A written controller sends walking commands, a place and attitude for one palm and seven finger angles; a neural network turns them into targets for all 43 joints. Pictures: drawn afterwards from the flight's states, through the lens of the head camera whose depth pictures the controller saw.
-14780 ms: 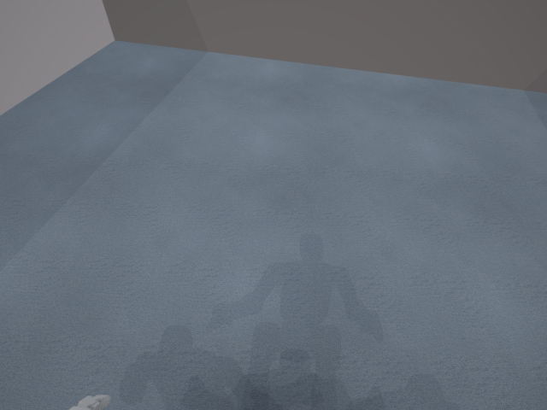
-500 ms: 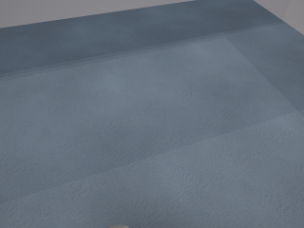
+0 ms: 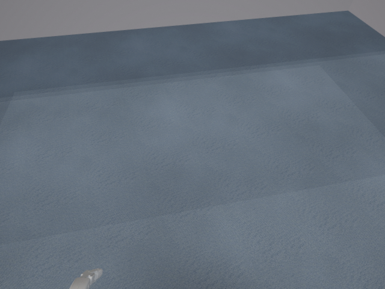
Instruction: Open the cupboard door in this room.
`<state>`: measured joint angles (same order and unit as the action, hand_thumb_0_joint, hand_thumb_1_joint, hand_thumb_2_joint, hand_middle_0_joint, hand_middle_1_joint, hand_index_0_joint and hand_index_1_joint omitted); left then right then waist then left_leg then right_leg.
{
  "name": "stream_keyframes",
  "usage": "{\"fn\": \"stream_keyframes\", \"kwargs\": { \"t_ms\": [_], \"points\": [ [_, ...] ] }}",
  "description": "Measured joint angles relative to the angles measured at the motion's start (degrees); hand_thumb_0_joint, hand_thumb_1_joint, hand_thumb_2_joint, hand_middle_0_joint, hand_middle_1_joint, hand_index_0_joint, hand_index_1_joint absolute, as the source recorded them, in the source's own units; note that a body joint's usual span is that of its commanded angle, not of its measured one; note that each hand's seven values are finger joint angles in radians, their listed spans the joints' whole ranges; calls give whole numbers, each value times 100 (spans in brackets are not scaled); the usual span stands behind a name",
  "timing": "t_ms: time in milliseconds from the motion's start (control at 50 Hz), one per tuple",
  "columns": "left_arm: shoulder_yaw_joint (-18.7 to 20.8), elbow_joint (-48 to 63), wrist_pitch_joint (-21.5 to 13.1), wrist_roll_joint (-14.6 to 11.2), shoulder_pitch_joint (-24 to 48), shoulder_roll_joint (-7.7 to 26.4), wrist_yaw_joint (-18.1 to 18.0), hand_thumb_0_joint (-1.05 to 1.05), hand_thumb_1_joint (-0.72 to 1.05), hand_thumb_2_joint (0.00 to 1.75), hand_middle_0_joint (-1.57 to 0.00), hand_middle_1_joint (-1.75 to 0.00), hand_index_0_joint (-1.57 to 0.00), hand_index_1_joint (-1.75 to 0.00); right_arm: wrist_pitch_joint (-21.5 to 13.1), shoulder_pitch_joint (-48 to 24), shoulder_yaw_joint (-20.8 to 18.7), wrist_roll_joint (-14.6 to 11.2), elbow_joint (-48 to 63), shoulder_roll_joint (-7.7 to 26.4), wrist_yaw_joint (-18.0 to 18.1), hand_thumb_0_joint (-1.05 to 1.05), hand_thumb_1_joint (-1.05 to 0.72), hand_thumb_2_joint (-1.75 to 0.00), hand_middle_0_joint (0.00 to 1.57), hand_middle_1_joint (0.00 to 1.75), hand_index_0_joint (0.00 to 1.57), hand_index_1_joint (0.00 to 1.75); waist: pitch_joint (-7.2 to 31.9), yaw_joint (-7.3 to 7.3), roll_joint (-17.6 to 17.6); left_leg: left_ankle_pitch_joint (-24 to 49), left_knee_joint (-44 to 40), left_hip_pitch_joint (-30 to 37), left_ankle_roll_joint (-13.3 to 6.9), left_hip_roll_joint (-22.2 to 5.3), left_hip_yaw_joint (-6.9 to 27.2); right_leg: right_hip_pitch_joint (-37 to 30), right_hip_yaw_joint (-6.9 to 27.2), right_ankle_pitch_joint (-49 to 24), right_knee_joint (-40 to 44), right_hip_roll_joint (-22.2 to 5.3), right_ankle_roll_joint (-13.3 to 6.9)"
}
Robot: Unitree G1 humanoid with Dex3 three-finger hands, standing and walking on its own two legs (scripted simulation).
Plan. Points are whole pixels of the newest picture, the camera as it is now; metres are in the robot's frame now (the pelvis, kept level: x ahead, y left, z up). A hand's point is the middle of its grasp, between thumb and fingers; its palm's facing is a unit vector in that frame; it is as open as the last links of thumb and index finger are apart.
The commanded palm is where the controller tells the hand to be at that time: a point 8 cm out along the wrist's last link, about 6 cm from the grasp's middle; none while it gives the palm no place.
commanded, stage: turn or walk to find it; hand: left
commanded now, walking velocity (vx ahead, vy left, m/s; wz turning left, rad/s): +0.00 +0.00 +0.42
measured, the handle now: out of the picture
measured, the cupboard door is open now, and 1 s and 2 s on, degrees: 0 0 0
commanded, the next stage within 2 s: none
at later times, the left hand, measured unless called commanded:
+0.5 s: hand out of the picture -0.05 +0.18 -0.17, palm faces +0.28 -0.93 -0.24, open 7.4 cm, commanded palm none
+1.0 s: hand out of the picture -0.03 +0.23 -0.16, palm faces +0.42 -0.87 -0.27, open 7.4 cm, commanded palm none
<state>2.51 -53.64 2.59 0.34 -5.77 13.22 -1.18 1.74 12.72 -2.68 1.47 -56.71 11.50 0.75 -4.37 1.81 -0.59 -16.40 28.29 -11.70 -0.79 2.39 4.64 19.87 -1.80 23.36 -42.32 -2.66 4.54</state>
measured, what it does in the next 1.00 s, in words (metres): steps on the spot, turning left: right foot, then left foot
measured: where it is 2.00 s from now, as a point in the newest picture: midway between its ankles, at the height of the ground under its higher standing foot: outside the picture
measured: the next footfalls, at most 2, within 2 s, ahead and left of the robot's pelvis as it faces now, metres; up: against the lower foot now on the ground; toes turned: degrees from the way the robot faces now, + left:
right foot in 0.04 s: +0.05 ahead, -0.12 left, +0.00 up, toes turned -2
left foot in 0.54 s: -0.03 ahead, +0.11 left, +0.00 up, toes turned +20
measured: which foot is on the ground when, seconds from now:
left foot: down 0.00-0.06, up 0.08-0.52, down 0.54-1.00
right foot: up 0.00-0.02, down 0.04-0.54, up 0.56-1.00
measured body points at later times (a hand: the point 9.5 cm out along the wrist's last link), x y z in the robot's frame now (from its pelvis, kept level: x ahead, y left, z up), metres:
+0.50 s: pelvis -0.02 -0.01 +0.00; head +0.02 +0.00 +0.45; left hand -0.06 +0.23 -0.15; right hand +0.11 -0.25 -0.15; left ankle -0.07 +0.11 -0.71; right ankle +0.01 -0.12 -0.74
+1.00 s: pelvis -0.03 +0.00 +0.00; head +0.00 +0.01 +0.45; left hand -0.05 +0.27 -0.13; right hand +0.10 -0.21 -0.15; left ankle -0.07 +0.10 -0.74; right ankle +0.02 -0.13 -0.70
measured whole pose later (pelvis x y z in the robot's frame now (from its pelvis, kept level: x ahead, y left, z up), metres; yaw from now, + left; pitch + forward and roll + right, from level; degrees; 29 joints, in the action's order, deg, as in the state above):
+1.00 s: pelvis -0.03 +0.00 +0.00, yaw +25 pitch +0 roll +0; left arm 3.0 -54.7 3.3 0.5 -7.2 13.2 -1.2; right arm 1.5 13.2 -2.4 1.5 -56.5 10.7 0.7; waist -3.9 1.7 -0.2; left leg -12.7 26.0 -12.9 -1.7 2.8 3.7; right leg 21.5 -1.1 25.3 -48.5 -3.4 4.9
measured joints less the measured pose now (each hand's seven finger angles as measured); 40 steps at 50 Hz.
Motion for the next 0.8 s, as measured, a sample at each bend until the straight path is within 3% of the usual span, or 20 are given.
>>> {"fn": "stream_keyframes", "kwargs": {
  "t_ms": [40,80,120,180,260,380,480,540,560,600,640,700,800],
  "points": [
    [-30,63,-79,0,-20,-54,11,0,91,90,-20,-30,-20,-30,29,94,-36,-18,-13,49,-7,0,-91,-89,20,30,21,30,50,15,-38,-103,230,-143,87,62,78,-356,-71,-588,830,31,-42],
    [-67,70,-185,48,-46,-177,0,0,91,90,-20,-30,-20,-30,65,115,-96,-57,-45,157,-11,0,-91,-89,20,30,21,30,18,38,-238,-584,859,-412,138,30,159,-413,-240,-685,904,103,-396],
    [-120,94,-222,63,-135,-265,10,0,91,90,-20,-30,-20,-30,145,128,-152,-56,-63,228,-19,0,-91,-89,20,30,21,30,11,57,-287,-1130,1997,-829,148,94,68,-446,-381,-568,861,25,-599],
    [-123,72,-194,58,-315,-357,-11,0,91,90,-20,-30,-20,-30,219,105,-206,-32,-106,309,-72,0,-91,-89,20,30,20,29,4,18,-276,-929,3357,-1281,202,9,-116,-600,-509,-637,1095,-65,-647],
    [-133,-30,-192,57,-534,-414,-18,0,90,90,-20,-30,-20,-30,237,86,-220,-26,-130,370,-114,0,-91,-89,20,30,20,29,-9,1,-260,-464,3913,-1477,336,-235,-157,-741,-726,-767,1362,-117,-662],
    [-104,-163,-202,106,-786,-389,-22,0,90,90,-20,-30,-20,-30,278,-38,-155,-40,-199,337,-107,0,-91,-89,20,30,20,29,-50,-141,-91,-752,3058,-1161,457,-461,-323,-784,-1025,-769,1403,-271,-634],
    [-37,-274,-180,147,-918,-230,-5,0,90,90,-20,-30,-21,-30,208,-321,-63,-91,-128,252,-93,0,-91,-89,19,30,20,29,-119,-326,99,-1007,1801,-696,385,-464,-653,-687,-1229,-682,1163,-452,-513],
    [24,-361,-116,119,-998,-82,1,0,90,90,-20,-30,-21,-30,83,-446,-15,-101,14,212,-105,0,-91,-89,19,30,20,29,-77,-344,184,-327,692,-269,308,-433,-843,-543,-1375,-520,794,-581,-366],
    [51,-388,-68,90,-1007,-15,1,0,90,90,-20,-30,-21,-30,19,-475,-14,-88,50,181,-107,0,-91,-89,19,30,20,29,-56,-336,249,-286,540,-228,95,-376,-858,-424,-1331,-399,531,-649,-308],
    [94,-446,78,71,-958,118,-31,0,90,90,-20,-30,-20,-30,-38,-532,24,-64,102,74,-103,0,-91,-89,20,30,20,29,-76,-384,403,-352,665,-266,-102,-268,-853,-115,-843,412,-281,-594,-212],
    [127,-494,173,79,-915,177,-44,0,91,90,-20,-30,-20,-30,-66,-525,74,-44,129,2,-59,0,-91,-89,20,30,20,29,-22,-396,399,-289,514,-189,-149,-258,-797,169,-496,580,-1059,-438,-155],
    [149,-492,168,78,-809,201,-2,0,91,90,-20,-30,-20,-30,-78,-488,123,-41,145,-54,4,0,-91,-89,20,30,20,29,35,-370,308,-33,110,-45,-172,-231,-661,477,-203,225,-1827,-314,-77],
    [136,-363,83,69,-615,203,18,0,91,90,-20,-30,-20,-30,-116,-368,142,-62,138,-119,14,0,-91,-89,20,30,21,30,67,-323,231,270,-335,89,-221,-120,-493,651,41,-133,-2065,-291,56]
  ]
}}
